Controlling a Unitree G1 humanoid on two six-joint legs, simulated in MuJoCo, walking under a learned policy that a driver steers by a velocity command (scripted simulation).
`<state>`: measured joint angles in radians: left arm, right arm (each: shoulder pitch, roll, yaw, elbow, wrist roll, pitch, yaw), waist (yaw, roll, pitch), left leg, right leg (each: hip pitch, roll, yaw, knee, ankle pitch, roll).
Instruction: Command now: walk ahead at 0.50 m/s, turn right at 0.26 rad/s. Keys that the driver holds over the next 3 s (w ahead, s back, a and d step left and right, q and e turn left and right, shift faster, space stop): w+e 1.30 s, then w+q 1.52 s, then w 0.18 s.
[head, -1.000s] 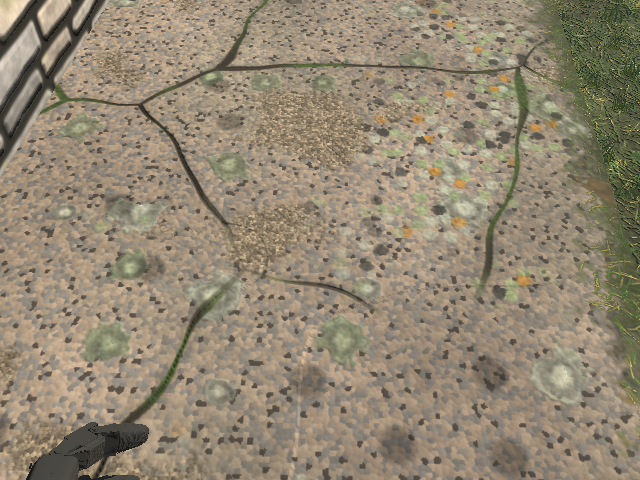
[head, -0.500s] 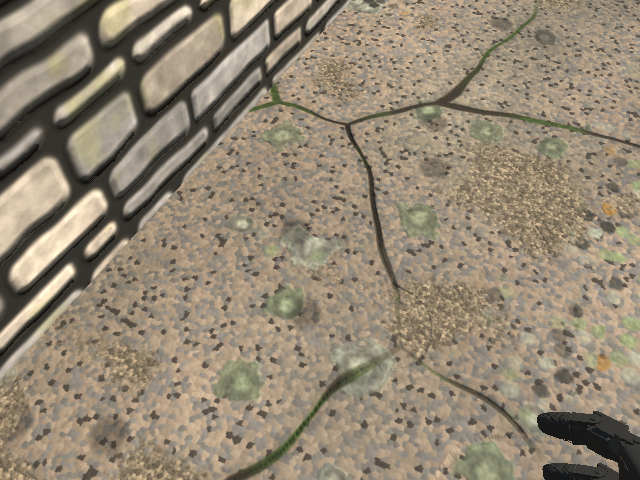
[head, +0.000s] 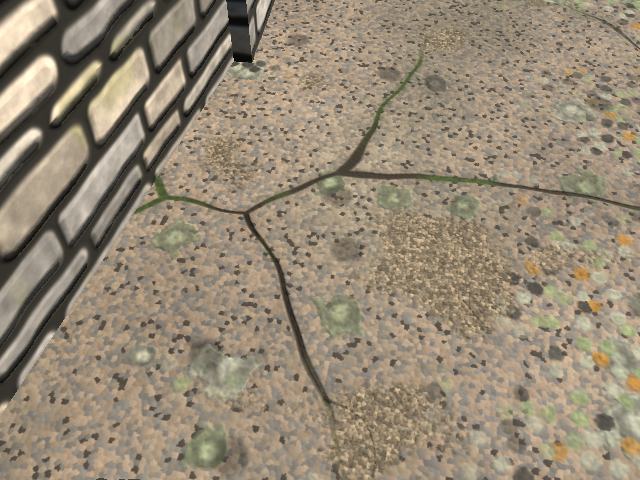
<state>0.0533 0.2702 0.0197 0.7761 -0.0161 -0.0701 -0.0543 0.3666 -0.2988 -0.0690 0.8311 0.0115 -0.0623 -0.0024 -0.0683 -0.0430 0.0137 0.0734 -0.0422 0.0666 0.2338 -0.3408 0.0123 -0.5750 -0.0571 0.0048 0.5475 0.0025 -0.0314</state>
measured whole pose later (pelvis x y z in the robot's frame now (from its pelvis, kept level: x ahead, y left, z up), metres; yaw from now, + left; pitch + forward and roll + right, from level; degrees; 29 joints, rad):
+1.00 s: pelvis +0.53 -0.11 +0.00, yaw -34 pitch +2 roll +2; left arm 0.08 0.28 0.05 0.61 -0.02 -0.02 -0.05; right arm 0.33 -0.31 -0.07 0.85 0.02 -0.07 0.00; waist -0.10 -0.03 0.05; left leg 0.09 0.00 0.22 0.25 -0.36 -0.02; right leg -0.62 -0.07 -0.01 0.65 -0.06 -0.04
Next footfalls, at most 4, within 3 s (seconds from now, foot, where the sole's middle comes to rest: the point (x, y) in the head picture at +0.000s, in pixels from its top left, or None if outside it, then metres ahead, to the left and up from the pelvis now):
0.04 right None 0.20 -0.11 -0.77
0.54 left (295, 467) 0.51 0.05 -0.77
1.06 right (457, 395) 0.64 -0.32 -0.77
1.56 left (441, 265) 0.99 -0.35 -0.77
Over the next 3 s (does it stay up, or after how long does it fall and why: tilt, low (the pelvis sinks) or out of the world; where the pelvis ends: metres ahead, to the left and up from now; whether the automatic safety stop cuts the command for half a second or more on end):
stays up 1.52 -0.62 0.00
